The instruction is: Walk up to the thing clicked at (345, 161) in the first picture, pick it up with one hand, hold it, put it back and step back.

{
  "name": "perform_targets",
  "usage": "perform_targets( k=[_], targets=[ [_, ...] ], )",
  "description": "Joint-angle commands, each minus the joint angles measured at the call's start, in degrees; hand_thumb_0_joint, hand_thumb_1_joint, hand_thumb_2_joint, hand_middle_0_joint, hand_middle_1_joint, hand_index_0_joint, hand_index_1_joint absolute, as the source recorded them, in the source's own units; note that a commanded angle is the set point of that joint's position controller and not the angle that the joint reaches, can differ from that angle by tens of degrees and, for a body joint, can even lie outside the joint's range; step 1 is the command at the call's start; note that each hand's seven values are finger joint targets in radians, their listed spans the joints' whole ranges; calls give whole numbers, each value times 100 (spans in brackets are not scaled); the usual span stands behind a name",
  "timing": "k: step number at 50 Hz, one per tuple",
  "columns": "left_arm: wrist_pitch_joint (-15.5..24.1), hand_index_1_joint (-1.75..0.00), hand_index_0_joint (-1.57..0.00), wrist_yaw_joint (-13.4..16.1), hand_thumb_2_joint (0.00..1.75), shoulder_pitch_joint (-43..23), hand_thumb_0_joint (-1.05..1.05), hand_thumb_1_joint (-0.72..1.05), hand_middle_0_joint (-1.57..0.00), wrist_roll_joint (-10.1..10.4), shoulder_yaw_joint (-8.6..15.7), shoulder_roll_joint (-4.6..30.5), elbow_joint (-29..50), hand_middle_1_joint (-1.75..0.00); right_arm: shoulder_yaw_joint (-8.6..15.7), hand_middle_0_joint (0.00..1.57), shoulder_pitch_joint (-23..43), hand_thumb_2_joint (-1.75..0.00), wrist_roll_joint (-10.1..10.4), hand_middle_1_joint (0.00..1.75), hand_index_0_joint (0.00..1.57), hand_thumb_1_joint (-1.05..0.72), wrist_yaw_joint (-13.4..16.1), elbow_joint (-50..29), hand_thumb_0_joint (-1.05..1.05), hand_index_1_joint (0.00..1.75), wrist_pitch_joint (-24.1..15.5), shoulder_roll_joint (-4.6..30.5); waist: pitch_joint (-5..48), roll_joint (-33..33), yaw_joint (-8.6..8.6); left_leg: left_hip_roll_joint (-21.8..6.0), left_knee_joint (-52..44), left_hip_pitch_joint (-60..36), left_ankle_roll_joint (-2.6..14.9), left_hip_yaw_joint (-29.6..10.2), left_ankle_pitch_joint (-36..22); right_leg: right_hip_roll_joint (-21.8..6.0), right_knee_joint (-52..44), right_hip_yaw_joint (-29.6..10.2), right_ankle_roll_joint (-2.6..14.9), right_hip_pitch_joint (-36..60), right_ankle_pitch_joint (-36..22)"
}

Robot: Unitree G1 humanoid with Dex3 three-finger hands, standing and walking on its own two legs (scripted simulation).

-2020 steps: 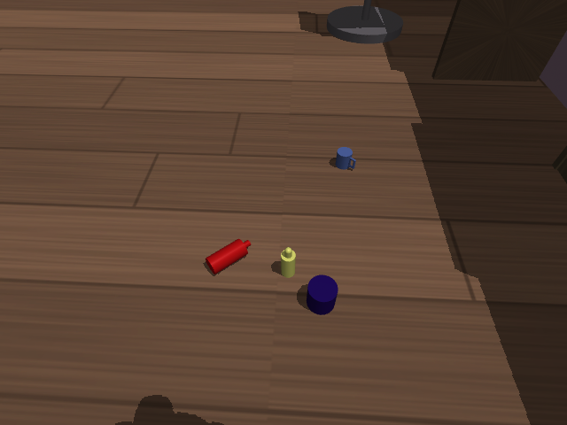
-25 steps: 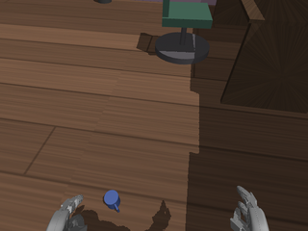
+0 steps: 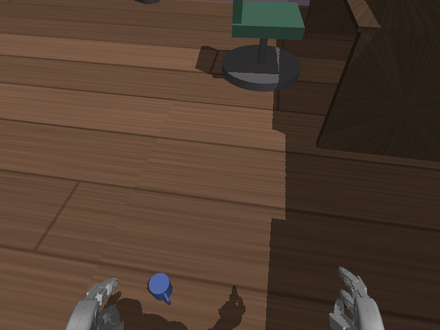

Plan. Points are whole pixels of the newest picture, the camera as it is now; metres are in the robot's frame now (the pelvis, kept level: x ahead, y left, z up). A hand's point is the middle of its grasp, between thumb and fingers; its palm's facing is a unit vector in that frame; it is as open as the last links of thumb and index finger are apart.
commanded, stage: home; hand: left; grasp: from above
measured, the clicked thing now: (162, 290) +0.40 +0.24 -0.67
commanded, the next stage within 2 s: stand in 0.42 s
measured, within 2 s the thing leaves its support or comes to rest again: neither
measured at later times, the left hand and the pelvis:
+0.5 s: hand out of the picture +0.15 +0.18 -0.04, palm faces +0.05 -0.98 -0.21, open 7.4 cm; pelvis -0.01 +0.00 +0.00, yaw +0 degrees
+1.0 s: hand out of the picture +0.03 +0.24 -0.11, palm faces +0.04 -0.95 -0.32, open 7.4 cm; pelvis -0.01 +0.01 +0.05, yaw +0 degrees
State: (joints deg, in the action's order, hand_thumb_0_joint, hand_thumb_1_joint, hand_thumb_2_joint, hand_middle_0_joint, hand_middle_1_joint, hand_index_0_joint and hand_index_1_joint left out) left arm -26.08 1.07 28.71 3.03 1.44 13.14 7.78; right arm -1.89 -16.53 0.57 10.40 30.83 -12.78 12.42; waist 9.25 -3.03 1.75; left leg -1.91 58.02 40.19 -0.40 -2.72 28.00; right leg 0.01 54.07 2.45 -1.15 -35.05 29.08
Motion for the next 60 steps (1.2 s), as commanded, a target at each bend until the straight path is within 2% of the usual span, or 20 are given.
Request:
perform_targets(
  k=[1, 5, 6, 9, 12, 14, 16, 21, 25, 26, 27, 28, 30, 33, 38, 45, 49, 51, 57, 60],
  targets=[
    [257, -30, -20, 42, 90, -42, 0, 90, -20, -46, 337, 560, 1000, -30, 325, 20, 330, -90, -29, 30, 20, -90, 50, -903, 0, 30, -332, 731, 526, 104, 71, 136, -845, -857, 108, 45, -1678, 153, -809, 134, 93, 76, -1616],
    [261, -30, -20, 54, 90, -55, 0, 90, -20, -53, 366, 558, 1024, -30, 330, 20, 376, -90, -21, 30, 20, -90, 64, -935, 0, 30, -330, 709, 512, 119, 33, 134, -851, -789, 105, 47, -1613, 151, -803, 142, 92, 53, -1552],
    [292, -30, -20, 78, 90, -251, 0, 90, -20, -58, 519, 805, 1351, -30, 334, 20, 387, -90, -16, 30, 20, -90, 62, -964, 0, 30, -320, 728, 511, -43, -23, 150, -849, -768, 102, 65, -1539, 128, -832, 117, 101, 55, -1496],
    [231, -30, -20, 37, 90, 30, 0, 90, -20, -38, 220, 383, 827, -30, 312, 20, 370, -90, -21, 30, 20, -90, 53, -927, 0, 30, -318, 709, 317, 94, 78, 135, -898, -726, 103, 44, -1395, 155, -827, 144, 101, -45, -1359],
    [271, -30, -20, 58, 90, -242, 0, 90, -20, -32, 509, 748, 1226, -30, 329, 20, 415, -90, -13, 30, 20, -90, 56, -951, 0, 30, -314, 737, 390, 2, 29, 139, -931, -706, 110, 24, -1233, 152, -869, 147, 100, -8, -1212],
    [228, -30, -20, 31, 90, 20, 0, 90, -20, -28, 291, 496, 955, -30, 323, 20, 388, -90, -6, 30, 20, -90, 53, -978, 0, 30, -307, 713, 414, 53, 76, 155, -870, -711, 116, 68, -1325, 145, -865, 119, 88, -66, -1317],
    [266, -30, -20, 66, 90, -155, 0, 90, -20, -22, 456, 692, 1289, -30, 343, 20, 370, -90, -4, 30, 20, -90, 66, -993, 0, 30, -303, 732, 538, 31, 53, 140, -839, -804, 114, 55, -1519, 143, -827, 119, 94, 22, -1491],
    [252, -30, -20, 59, 90, -83, 0, 90, -20, -48, 314, 553, 1022, -30, 324, 20, 387, -90, -11, 30, 20, -90, 63, -1007, 0, 30, -302, 704, 420, 166, 91, 150, -835, -674, 128, 58, -1339, 148, -872, 137, 77, -47, -1333],
    [260, -30, -20, 71, 90, -119, 0, 90, -20, -45, 437, 693, 1246, -30, 346, 20, 384, -90, 0, 30, 20, -90, 59, -988, 0, 30, -289, 731, 538, -51, 25, 129, -893, -785, 95, 41, -1420, 155, -809, 130, 117, -13, -1364],
    [1459, -30, -20, 297, 90, -1796, 0, 90, -20, -688, 351, 1118, -765, -30, 520, 20, 820, -90, -668, 30, 20, -90, -282, 482, 0, 30, 277, 1306, -939, 344, -417, -114, -1421, -823, 387, -143, -2280, -244, -1073, -350, 336, 886, -1377],
    [1861, -30, -20, 265, 90, -1184, 0, 90, -20, -713, 483, 1195, -1878, -30, 638, 20, 835, -90, -657, 30, 20, -90, -461, 509, 0, 30, 513, 1336, -456, 798, -421, 3, -1246, -1166, 452, 26, -2300, -379, -1340, -689, 522, 1090, -1372],
    [2052, -30, -20, 215, 90, -1210, 0, 90, -20, -695, 443, 1246, -2084, -30, 665, 20, 715, -90, -726, 30, 20, -90, -546, 367, 0, 30, 612, 1434, -455, 631, -251, 0, -1367, -1231, 475, -46, -2085, -357, -1373, -823, 612, 945, -1370],
    [2277, -30, -20, 161, 90, -1358, 0, 90, -20, -716, 349, 1227, -2623, -30, 642, 20, 704, -90, -511, 30, 20, -90, -760, 655, 0, 30, 677, 1322, -122, 347, -295, 10, -1556, -1725, 452, -139, -2098, -442, -1272, -790, 534, 1360, -1715],
    [2347, -30, -20, 130, 90, -1662, 0, 90, -20, -601, 387, 1192, -3365, -30, 667, 20, 877, -90, -323, 30, 20, -90, -943, 914, 0, 30, 766, 1185, -257, 598, -363, 24, -1853, -1851, 403, -176, -1676, -452, -1647, -720, 395, 1425, -1324],
    [2529, -30, -20, 136, 90, -1772, 0, 90, -20, -592, 368, 1090, -4491, -30, 690, 20, 996, -90, -379, 30, 20, -90, -949, 1392, 0, 30, 919, 1284, -620, 41, -360, -207, -2728, -1995, 430, -503, -930, -365, -2011, -485, 253, 1693, -1144],
    [2693, -30, -20, 145, 90, -1799, 0, 90, -20, -519, 353, 1218, -5587, -30, 651, 20, 820, -90, -298, 30, 20, -90, -874, 2027, 0, 30, 1026, 1319, -748, 267, -257, -229, -3132, -2699, 302, -371, -1993, -534, -2763, -579, 240, 2287, -2038],
    [2683, -30, -20, 152, 90, -1781, 0, 90, -20, -484, 329, 1263, -6062, -30, 633, 20, 831, -90, -264, 30, 20, -90, -848, 2322, 0, 30, 1086, 1400, -945, 143, -265, -264, -3525, -2855, 262, -388, -1977, -543, -3069, -533, 199, 2526, -1978],
    [2688, -30, -20, 158, 90, -1820, 0, 90, -20, -487, 314, 1293, -6228, -30, 622, 20, 809, -90, -249, 30, 20, -90, -835, 2439, 0, 30, 1094, 1406, -895, 271, -252, -315, -3564, -3025, 264, -375, -2332, -584, -3183, -521, 185, 2639, -2173],
    [2679, -30, -20, 162, 90, -1828, 0, 90, -20, -481, 269, 1329, -6668, -30, 590, 20, 851, -90, -215, 30, 20, -90, -822, 2730, 0, 30, 1112, 1440, -1031, 261, -268, -330, -3821, -3203, 210, -347, -2386, -615, -3463, -518, 140, 2787, -2207],
    [2665, -30, -20, 151, 90, -1913, 0, 90, -20, -493, 246, 1340, -6808, -30, 580, 20, 885, -90, -210, 30, 20, -90, -836, 2838, 0, 30, 1142, 1462, -1272, 247, -251, -315, -4024, -3111, 162, -371, -1815, -582, -3596, -508, 125, 2685, -1842]
  ],
)
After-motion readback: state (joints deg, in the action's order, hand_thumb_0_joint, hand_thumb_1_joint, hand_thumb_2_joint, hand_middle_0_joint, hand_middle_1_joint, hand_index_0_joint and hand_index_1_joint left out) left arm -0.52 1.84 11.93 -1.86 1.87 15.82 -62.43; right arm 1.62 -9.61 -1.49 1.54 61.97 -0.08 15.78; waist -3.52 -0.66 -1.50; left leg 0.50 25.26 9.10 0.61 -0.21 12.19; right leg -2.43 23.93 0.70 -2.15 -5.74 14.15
